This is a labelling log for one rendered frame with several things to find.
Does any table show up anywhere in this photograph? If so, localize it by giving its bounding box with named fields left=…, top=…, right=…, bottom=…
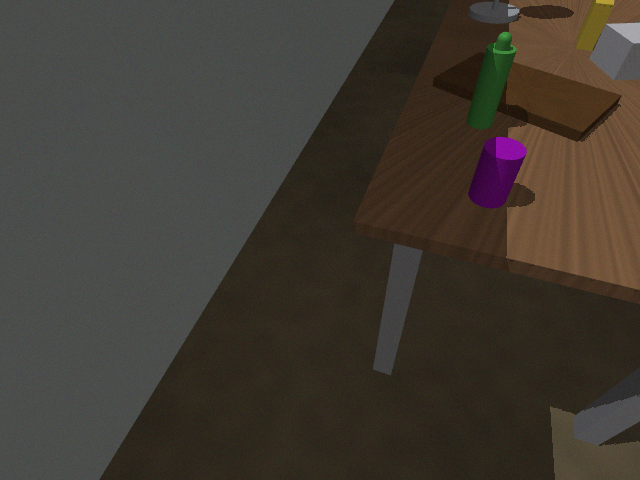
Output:
left=352, top=0, right=640, bottom=446

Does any desk lamp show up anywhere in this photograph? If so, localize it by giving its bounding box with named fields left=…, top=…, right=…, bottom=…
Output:
left=468, top=0, right=519, bottom=24

